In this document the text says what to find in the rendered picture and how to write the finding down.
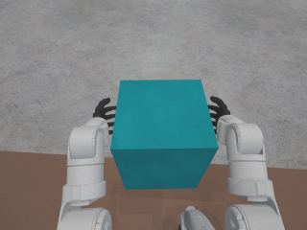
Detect right robot upper arm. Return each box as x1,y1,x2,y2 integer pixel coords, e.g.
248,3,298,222
224,204,284,230

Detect left robot forearm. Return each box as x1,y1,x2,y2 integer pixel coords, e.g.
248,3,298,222
57,117,110,230

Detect robot right shin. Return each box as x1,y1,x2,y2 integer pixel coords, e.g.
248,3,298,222
185,206,196,211

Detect robot right hand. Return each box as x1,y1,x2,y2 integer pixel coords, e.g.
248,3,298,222
208,96,230,134

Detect right robot forearm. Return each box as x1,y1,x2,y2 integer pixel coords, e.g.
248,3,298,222
216,115,285,230

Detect left robot upper arm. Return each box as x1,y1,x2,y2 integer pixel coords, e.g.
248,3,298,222
58,207,112,230

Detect carton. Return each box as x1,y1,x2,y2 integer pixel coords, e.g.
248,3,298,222
110,80,219,190

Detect robot left hand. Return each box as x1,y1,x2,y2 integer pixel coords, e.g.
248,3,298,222
92,98,117,135

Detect robot right thigh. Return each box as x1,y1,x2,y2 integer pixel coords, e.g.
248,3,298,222
179,209,215,230

